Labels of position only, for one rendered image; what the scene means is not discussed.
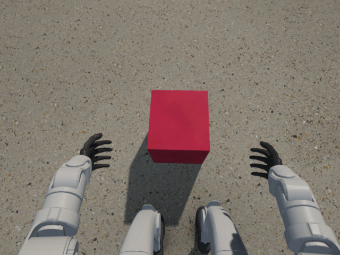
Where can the carton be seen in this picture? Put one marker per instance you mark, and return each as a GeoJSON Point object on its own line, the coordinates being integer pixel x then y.
{"type": "Point", "coordinates": [179, 126]}

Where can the left robot forearm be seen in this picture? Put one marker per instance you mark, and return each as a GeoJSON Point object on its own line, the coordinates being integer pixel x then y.
{"type": "Point", "coordinates": [59, 215]}

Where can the robot right hand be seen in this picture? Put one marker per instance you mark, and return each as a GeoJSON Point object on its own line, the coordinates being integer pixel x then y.
{"type": "Point", "coordinates": [271, 159]}

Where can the robot right thigh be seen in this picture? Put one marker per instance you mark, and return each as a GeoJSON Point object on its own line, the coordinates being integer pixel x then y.
{"type": "Point", "coordinates": [224, 237]}

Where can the robot left shin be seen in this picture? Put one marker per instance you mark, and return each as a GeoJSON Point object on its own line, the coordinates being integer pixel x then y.
{"type": "Point", "coordinates": [156, 241]}

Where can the right robot forearm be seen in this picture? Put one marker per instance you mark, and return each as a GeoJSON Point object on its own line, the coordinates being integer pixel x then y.
{"type": "Point", "coordinates": [305, 228]}

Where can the robot left hand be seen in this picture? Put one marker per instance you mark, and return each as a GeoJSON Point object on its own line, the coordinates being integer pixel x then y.
{"type": "Point", "coordinates": [90, 151]}

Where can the left robot upper arm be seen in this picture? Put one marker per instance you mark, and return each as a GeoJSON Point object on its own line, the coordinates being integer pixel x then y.
{"type": "Point", "coordinates": [51, 245]}

